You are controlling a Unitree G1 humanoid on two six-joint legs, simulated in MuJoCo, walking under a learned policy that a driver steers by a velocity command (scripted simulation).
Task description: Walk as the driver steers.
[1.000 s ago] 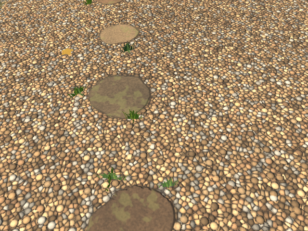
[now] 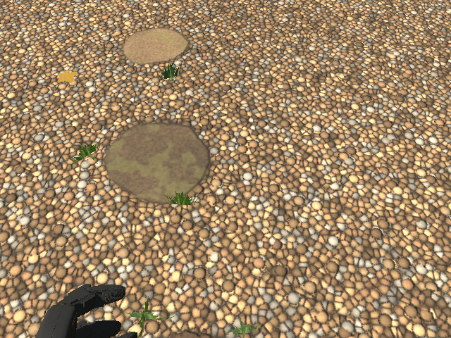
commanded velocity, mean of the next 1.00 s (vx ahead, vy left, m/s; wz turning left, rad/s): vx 0.09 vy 0.00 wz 0.00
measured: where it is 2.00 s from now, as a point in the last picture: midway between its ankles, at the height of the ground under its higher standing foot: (186, 268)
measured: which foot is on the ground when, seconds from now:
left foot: down 0.00-0.00, up 0.02-0.34, down 0.36-1.00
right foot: down 0.00-1.00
